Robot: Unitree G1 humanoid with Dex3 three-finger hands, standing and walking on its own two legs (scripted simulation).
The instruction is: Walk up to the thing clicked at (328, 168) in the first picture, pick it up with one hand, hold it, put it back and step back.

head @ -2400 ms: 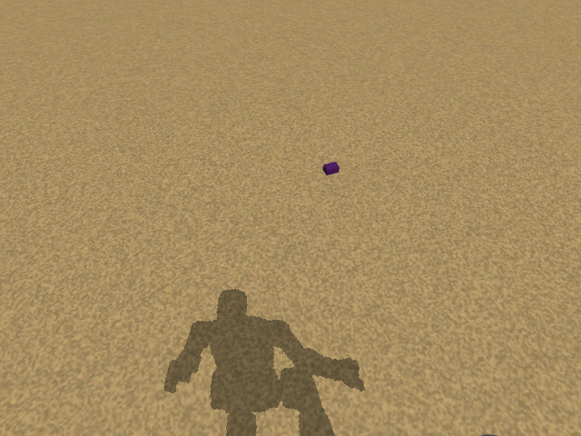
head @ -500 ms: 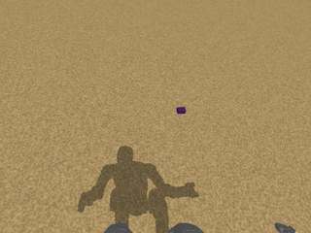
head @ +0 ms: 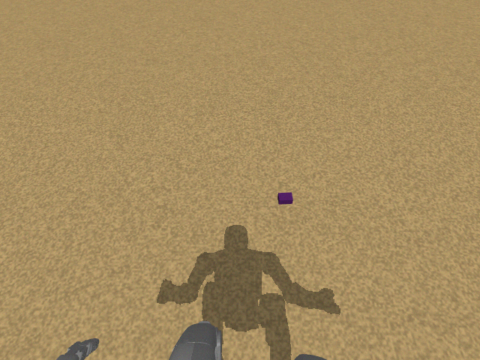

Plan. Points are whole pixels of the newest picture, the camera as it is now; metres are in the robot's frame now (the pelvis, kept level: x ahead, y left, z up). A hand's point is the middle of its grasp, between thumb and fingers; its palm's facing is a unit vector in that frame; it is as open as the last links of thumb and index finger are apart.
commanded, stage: walk up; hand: left
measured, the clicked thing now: (285, 198) +0.91 -0.15 -0.74
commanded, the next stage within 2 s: none
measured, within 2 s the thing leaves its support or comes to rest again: neither
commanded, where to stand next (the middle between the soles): +0.55 -0.44 m, yaw +7 degrees
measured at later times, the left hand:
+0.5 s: hand (185, 288) +0.26 +0.16 -0.15, palm faces -0.03 -0.95 -0.32, open 7.4 cm
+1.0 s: hand (256, 255) +0.35 +0.00 -0.17, palm faces +0.00 -0.96 -0.28, open 7.4 cm
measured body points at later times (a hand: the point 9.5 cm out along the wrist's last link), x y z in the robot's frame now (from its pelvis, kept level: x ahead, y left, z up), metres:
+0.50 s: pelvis +0.17 -0.13 -0.01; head +0.18 -0.10 +0.43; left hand +0.26 +0.20 -0.13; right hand +0.19 -0.50 -0.08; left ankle +0.17 +0.07 -0.73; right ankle +0.26 -0.32 -0.71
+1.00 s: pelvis +0.30 -0.27 -0.01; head +0.32 -0.22 +0.44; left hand +0.35 +0.05 -0.15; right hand +0.36 -0.61 -0.08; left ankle +0.35 -0.15 -0.73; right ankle +0.33 -0.42 -0.67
